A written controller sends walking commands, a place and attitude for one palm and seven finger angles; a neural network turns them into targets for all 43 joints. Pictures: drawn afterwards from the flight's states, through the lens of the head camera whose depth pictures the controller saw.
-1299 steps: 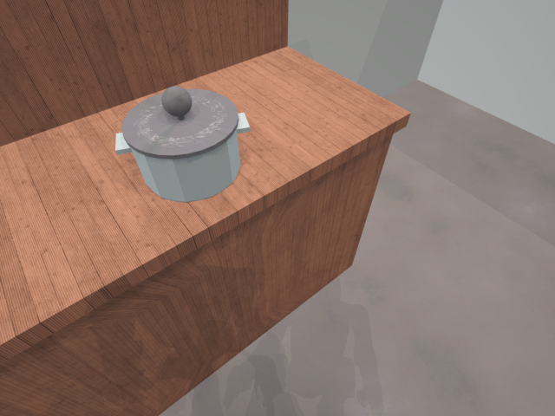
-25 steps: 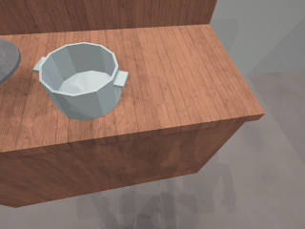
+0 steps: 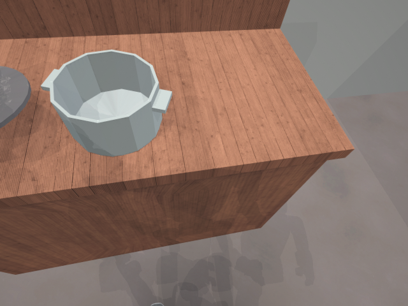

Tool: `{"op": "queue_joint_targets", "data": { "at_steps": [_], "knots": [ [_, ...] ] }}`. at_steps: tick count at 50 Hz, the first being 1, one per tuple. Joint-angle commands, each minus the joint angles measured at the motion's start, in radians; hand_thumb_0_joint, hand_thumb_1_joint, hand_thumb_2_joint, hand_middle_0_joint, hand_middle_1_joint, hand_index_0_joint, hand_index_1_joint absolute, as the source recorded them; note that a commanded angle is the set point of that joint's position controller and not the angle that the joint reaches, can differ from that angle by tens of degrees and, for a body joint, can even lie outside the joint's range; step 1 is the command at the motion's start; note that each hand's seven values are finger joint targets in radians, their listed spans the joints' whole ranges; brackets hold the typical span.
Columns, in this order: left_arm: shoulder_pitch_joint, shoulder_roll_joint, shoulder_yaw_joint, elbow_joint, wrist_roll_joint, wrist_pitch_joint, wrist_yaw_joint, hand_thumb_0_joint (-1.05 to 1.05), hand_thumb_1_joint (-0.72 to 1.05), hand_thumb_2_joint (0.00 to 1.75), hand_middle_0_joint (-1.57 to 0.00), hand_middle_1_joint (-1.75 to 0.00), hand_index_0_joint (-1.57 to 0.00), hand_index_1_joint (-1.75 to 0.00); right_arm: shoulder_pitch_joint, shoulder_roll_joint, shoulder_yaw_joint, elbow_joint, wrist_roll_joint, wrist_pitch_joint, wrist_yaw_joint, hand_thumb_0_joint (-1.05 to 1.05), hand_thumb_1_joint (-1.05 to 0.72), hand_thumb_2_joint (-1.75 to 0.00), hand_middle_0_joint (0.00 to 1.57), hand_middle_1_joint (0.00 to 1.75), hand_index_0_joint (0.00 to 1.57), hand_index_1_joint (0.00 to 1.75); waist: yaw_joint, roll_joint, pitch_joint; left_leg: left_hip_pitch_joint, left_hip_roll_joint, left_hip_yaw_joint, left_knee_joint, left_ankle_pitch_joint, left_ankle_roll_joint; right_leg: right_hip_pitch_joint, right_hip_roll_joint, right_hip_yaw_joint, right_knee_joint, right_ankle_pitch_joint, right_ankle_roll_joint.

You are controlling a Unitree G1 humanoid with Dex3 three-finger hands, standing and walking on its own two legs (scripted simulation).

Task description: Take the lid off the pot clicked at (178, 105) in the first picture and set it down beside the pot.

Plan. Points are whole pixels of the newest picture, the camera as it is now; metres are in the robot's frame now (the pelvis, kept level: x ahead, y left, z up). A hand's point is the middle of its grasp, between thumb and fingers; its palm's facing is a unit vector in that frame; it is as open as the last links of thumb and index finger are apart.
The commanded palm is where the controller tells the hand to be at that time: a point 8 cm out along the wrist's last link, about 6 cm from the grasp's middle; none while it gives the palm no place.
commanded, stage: lower the lid onto the table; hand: left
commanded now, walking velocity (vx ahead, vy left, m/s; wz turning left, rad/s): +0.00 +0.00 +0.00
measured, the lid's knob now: out of the picture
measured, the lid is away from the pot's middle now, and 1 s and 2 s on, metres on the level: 0.23 0.23 0.24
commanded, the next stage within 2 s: open the fingers wide in 1.22 s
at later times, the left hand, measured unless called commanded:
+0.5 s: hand out of the picture +0.46 +0.37 +0.15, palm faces -0.41 -0.27 -0.87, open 7.7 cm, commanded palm +0.52 +0.38 +0.22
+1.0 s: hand out of the picture +0.46 +0.37 +0.11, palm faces -0.46 -0.25 -0.85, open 7.7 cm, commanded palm +0.54 +0.38 +0.19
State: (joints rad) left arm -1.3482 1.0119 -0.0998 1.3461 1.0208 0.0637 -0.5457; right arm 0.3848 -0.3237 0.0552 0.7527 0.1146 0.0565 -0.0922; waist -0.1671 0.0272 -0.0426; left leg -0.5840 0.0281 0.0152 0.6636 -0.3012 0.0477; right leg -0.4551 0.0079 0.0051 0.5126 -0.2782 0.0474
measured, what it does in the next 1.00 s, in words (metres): stands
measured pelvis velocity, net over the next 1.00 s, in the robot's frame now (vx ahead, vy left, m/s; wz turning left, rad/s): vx -0.01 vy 0.01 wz -0.02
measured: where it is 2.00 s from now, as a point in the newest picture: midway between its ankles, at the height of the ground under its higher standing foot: outside the picture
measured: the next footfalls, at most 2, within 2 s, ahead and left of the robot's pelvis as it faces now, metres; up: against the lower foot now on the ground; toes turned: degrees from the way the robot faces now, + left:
none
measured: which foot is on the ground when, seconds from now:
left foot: down 0.00-1.00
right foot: down 0.00-1.00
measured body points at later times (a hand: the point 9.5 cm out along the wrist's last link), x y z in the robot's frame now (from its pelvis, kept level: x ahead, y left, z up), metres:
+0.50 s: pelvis +0.00 +0.01 -0.01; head +0.09 +0.03 +0.43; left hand +0.48 +0.38 +0.20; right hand -0.03 -0.28 -0.12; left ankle +0.01 +0.08 -0.73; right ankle -0.02 -0.16 -0.73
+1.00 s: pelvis -0.01 +0.01 -0.02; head +0.09 +0.04 +0.42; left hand +0.48 +0.38 +0.16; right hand -0.04 -0.28 -0.12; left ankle +0.01 +0.08 -0.73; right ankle -0.02 -0.16 -0.73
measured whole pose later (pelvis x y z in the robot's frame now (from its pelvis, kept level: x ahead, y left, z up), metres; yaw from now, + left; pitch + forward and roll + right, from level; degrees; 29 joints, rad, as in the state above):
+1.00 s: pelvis -0.01 +0.01 -0.02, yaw -1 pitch +16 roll -5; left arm -1.26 1.00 -0.06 1.33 1.02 -0.04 -0.51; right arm 0.39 -0.31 0.06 0.75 0.11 0.06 -0.12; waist -0.18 0.03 -0.07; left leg -0.73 0.04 0.01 0.79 -0.35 0.06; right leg -0.59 0.02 0.01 0.63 -0.32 0.06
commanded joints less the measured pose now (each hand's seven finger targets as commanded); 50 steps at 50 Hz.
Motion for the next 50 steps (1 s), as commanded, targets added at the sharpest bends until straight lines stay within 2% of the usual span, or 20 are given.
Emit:
{"op": "queue_joint_targets", "data": {
  "at_steps": [1,2,4,7,10,12,14,17,21,24,27,29,32,34,37,38,40,41,47,50],
  "knots": [
    [-0.503,0.223,0.008,-0.271,-0.009,-0.017,0.046,0.00,0.68,0.86,-0.86,-1.08,-0.85,-1.09,0.119,-0.189,-0.063,-0.042,0.000,-0.025,-0.022,0.00,-0.90,-0.90,0.20,0.30,0.20,0.30,0.002,0.228,-0.435,0.499,-0.012,-0.018,-0.031,0.490,0.015,-0.062,0.080,-0.076,-0.027,0.244,-0.054],
    [-0.542,0.273,0.045,-0.286,0.001,-0.014,0.053,0.00,0.68,0.86,-0.86,-1.08,-0.85,-1.09,0.128,-0.197,-0.069,-0.034,-0.005,-0.018,-0.020,0.00,-0.90,-0.90,0.20,0.30,0.20,0.30,-0.001,0.233,-0.450,0.498,-0.009,-0.024,-0.027,0.468,0.013,-0.065,0.079,-0.067,-0.030,0.239,-0.048],
    [-0.527,0.282,0.050,-0.259,0.005,-0.019,0.054,0.00,0.68,0.86,-0.86,-1.08,-0.85,-1.09,0.134,-0.196,-0.069,-0.035,-0.003,-0.017,-0.021,0.00,-0.90,-0.90,0.20,0.30,0.20,0.30,-0.005,0.215,-0.435,0.470,-0.015,-0.023,-0.022,0.443,0.016,-0.065,0.079,-0.069,-0.024,0.242,-0.049],
    [-0.557,0.270,0.050,-0.299,0.005,-0.026,0.058,0.00,0.68,0.86,-0.86,-1.08,-0.85,-1.09,0.138,-0.192,-0.074,-0.037,-0.007,-0.020,-0.022,0.00,-0.90,-0.90,0.20,0.30,0.20,0.30,-0.001,0.275,-0.489,0.537,-0.005,-0.035,-0.002,0.539,0.005,-0.096,0.082,-0.069,-0.012,0.243,-0.049],
    [-0.522,0.303,0.072,-0.254,0.009,-0.031,0.061,0.00,0.68,0.86,-0.86,-1.08,-0.85,-1.09,0.140,-0.196,-0.070,-0.038,-0.007,-0.011,-0.020,0.00,-0.90,-0.90,0.20,0.30,0.20,0.30,-0.003,0.192,-0.451,0.453,-0.015,-0.026,-0.006,0.448,0.013,-0.069,0.081,-0.069,-0.007,0.244,-0.047],
    [-0.539,0.327,0.087,-0.281,0.016,-0.039,0.067,0.00,0.68,0.86,-0.86,-1.08,-0.85,-1.09,0.138,-0.195,-0.070,-0.041,-0.008,-0.007,-0.020,0.00,-0.90,-0.90,0.20,0.30,0.20,0.30,0.004,0.239,-0.488,0.477,-0.012,-0.026,0.009,0.510,0.008,-0.074,0.081,-0.066,0.006,0.259,-0.047],
    [-0.497,0.251,0.036,-0.217,0.011,-0.035,0.062,0.00,0.68,0.86,-0.86,-1.08,-0.85,-1.09,0.144,-0.191,-0.069,-0.042,-0.004,-0.006,-0.018,0.00,-0.90,-0.90,0.20,0.30,0.20,0.30,-0.009,0.224,-0.424,0.456,-0.011,-0.031,0.007,0.480,0.006,-0.121,0.084,-0.075,0.003,0.233,-0.049],
    [-0.517,0.323,0.089,-0.257,0.024,-0.045,0.074,0.00,0.68,0.86,-0.86,-1.08,-0.85,-1.09,0.149,-0.193,-0.071,-0.044,-0.010,0.000,-0.020,0.00,-0.90,-0.90,0.20,0.30,0.20,0.30,0.001,0.253,-0.494,0.484,-0.010,-0.032,0.029,0.532,0.004,-0.110,0.085,-0.069,0.020,0.249,-0.047],
    [-0.511,0.303,0.078,-0.288,0.011,-0.059,0.070,0.00,0.68,0.86,-0.86,-1.08,-0.85,-1.09,0.143,-0.187,-0.067,-0.053,-0.007,0.000,-0.023,0.00,-0.90,-0.90,0.20,0.30,0.20,0.30,0.007,0.255,-0.517,0.492,-0.008,-0.033,0.034,0.583,0.001,-0.107,0.088,-0.077,0.035,0.261,-0.050],
    [-0.488,0.274,0.065,-0.225,0.016,-0.048,0.073,0.00,0.68,0.86,-0.86,-1.08,-0.85,-1.09,0.157,-0.190,-0.074,-0.044,-0.012,0.007,-0.017,0.00,-0.90,-0.90,0.20,0.30,0.20,0.30,-0.010,0.235,-0.451,0.456,-0.007,-0.038,0.035,0.494,0.004,-0.152,0.087,-0.076,0.021,0.220,-0.047],
    [-0.484,0.315,0.089,-0.232,0.019,-0.052,0.081,0.00,0.68,0.86,-0.86,-1.08,-0.85,-1.09,0.157,-0.195,-0.072,-0.042,-0.012,0.012,-0.020,0.00,-0.90,-0.90,0.20,0.30,0.20,0.30,-0.008,0.222,-0.475,0.441,-0.008,-0.035,0.037,0.469,0.008,-0.138,0.086,-0.072,0.032,0.217,-0.045],
    [-0.433,0.281,0.063,-0.180,0.012,-0.051,0.077,0.00,0.68,0.86,-0.86,-1.08,-0.85,-1.09,0.154,-0.193,-0.067,-0.046,-0.007,0.012,-0.022,0.00,-0.90,-0.90,0.20,0.30,0.20,0.30,-0.015,0.184,-0.404,0.384,-0.014,-0.029,0.032,0.388,0.015,-0.148,0.088,-0.075,0.028,0.198,-0.047],
    [-0.482,0.291,0.064,-0.252,0.008,-0.060,0.084,0.00,0.68,0.86,-0.86,-1.08,-0.85,-1.09,0.150,-0.196,-0.068,-0.044,-0.007,0.013,-0.029,0.00,-0.90,-0.90,0.20,0.30,0.20,0.30,-0.013,0.263,-0.456,0.428,-0.007,-0.035,0.031,0.390,0.011,-0.167,0.085,-0.071,0.033,0.174,-0.050],
    [-0.470,0.302,0.073,-0.248,0.003,-0.066,0.082,0.00,0.68,0.86,-0.86,-1.08,-0.85,-1.09,0.154,-0.197,-0.067,-0.041,-0.008,0.009,-0.035,0.00,-0.90,-0.90,0.20,0.30,0.20,0.30,-0.017,0.232,-0.440,0.408,-0.008,-0.033,0.030,0.350,0.014,-0.163,0.086,-0.073,0.029,0.168,-0.049],
    [-0.504,0.320,0.084,-0.300,-0.005,-0.079,0.085,0.00,0.68,0.86,-0.86,-1.08,-0.85,-1.09,0.153,-0.199,-0.067,-0.037,-0.007,0.003,-0.042,0.00,-0.90,-0.90,0.20,0.30,0.20,0.30,-0.011,0.290,-0.494,0.449,-0.001,-0.042,0.035,0.389,0.007,-0.174,0.086,-0.071,0.039,0.163,-0.050],
    [-0.478,0.284,0.063,-0.274,-0.004,-0.082,0.082,0.00,0.68,0.86,-0.86,-1.08,-0.85,-1.09,0.157,-0.193,-0.067,-0.037,-0.005,-0.003,-0.044,0.00,-0.90,-0.90,0.20,0.30,0.20,0.30,-0.017,0.298,-0.468,0.446,-0.004,-0.042,0.040,0.386,0.008,-0.196,0.088,-0.074,0.038,0.158,-0.053],
    [-0.450,0.307,0.084,-0.257,-0.005,-0.085,0.083,0.00,0.68,0.86,-0.86,-1.08,-0.85,-1.09,0.163,-0.198,-0.067,-0.032,-0.007,-0.004,-0.046,0.00,-0.90,-0.90,0.20,0.30,0.20,0.30,-0.018,0.247,-0.465,0.421,-0.003,-0.041,0.043,0.366,0.011,-0.184,0.088,-0.073,0.041,0.163,-0.049],
    [-0.456,0.268,0.051,-0.298,-0.020,-0.097,0.077,0.00,0.68,0.86,-0.86,-1.08,-0.85,-1.09,0.146,-0.193,-0.060,-0.036,-0.002,-0.009,-0.050,0.00,-0.90,-0.90,0.20,0.30,0.20,0.30,-0.010,0.290,-0.482,0.443,-0.001,-0.038,0.040,0.419,0.004,-0.193,0.090,-0.078,0.052,0.163,-0.054],
    [-0.472,0.304,0.094,-0.296,-0.006,-0.105,0.086,0.00,0.68,0.86,-0.86,-1.08,-0.85,-1.09,0.164,-0.199,-0.074,-0.025,-0.013,-0.005,-0.047,0.00,-0.90,-0.90,0.20,0.30,0.20,0.30,-0.015,0.278,-0.509,0.472,0.010,-0.054,0.068,0.481,-0.005,-0.228,0.091,-0.075,0.065,0.178,-0.046],
    [-0.371,0.282,0.075,-0.178,-0.004,-0.105,0.084,0.00,0.68,0.86,-0.86,-1.08,-0.85,-1.09,0.157,-0.197,-0.063,-0.037,-0.006,0.000,-0.045,0.00,-0.90,-0.90,0.20,0.30,0.20,0.30,-0.020,0.187,-0.409,0.351,-0.007,-0.036,0.066,0.345,0.008,-0.218,0.091,-0.076,0.071,0.159,-0.048]
  ]
}}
